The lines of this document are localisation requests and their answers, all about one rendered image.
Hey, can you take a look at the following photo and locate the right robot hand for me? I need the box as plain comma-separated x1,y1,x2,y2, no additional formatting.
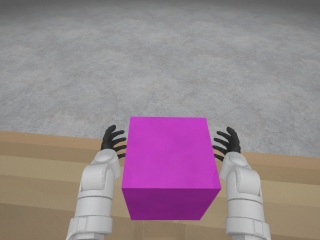
212,126,241,162

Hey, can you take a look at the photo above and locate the carton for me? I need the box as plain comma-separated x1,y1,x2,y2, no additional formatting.
121,116,222,220

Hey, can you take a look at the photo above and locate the robot right forearm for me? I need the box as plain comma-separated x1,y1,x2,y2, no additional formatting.
219,151,271,240

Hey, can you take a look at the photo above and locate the robot left forearm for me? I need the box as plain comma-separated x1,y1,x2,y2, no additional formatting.
66,149,122,240

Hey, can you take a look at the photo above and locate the left robot hand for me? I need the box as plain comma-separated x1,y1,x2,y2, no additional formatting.
100,124,127,159

